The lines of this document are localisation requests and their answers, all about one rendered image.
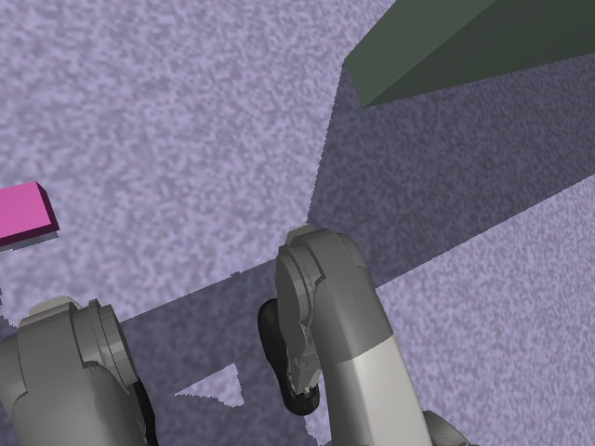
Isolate right robot foot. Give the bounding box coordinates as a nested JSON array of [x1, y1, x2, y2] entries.
[[258, 298, 320, 416]]

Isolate left robot foot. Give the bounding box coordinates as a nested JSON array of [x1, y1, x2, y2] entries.
[[132, 377, 159, 446]]

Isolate right robot hand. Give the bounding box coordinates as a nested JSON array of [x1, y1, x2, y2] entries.
[[422, 410, 472, 446]]

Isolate carton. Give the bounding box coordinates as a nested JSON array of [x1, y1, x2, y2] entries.
[[0, 181, 60, 247]]

